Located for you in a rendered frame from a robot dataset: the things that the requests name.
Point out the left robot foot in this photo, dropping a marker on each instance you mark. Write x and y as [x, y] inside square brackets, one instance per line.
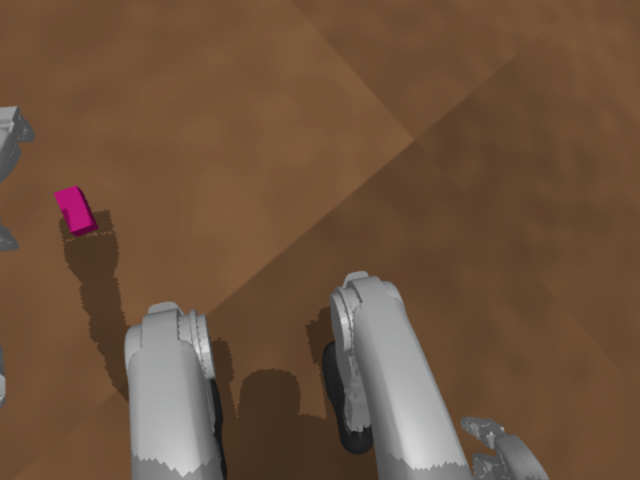
[218, 427]

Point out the small box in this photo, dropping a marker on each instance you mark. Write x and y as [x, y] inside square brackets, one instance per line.
[76, 211]

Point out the left robot hand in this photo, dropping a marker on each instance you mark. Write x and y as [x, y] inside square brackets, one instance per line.
[13, 128]

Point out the right robot foot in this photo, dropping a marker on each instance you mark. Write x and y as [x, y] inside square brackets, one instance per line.
[352, 441]

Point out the right robot hand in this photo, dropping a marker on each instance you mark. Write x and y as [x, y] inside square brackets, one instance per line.
[514, 459]

